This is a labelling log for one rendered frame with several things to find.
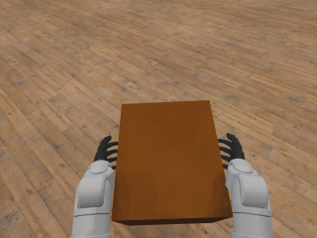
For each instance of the carton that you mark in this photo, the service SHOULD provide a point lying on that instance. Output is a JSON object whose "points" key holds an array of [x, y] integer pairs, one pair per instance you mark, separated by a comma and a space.
{"points": [[169, 168]]}

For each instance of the right robot hand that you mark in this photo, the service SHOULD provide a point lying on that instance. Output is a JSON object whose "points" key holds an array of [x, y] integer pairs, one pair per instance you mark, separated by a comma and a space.
{"points": [[236, 151]]}

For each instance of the robot left forearm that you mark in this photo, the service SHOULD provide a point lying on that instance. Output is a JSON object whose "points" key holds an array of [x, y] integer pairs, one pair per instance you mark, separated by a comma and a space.
{"points": [[92, 204]]}

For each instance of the left robot hand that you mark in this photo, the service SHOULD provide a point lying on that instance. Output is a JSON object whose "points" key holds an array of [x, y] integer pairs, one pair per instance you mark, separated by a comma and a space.
{"points": [[102, 152]]}

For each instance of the robot right forearm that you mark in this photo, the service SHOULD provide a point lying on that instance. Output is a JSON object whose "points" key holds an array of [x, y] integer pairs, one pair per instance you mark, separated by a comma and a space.
{"points": [[250, 201]]}

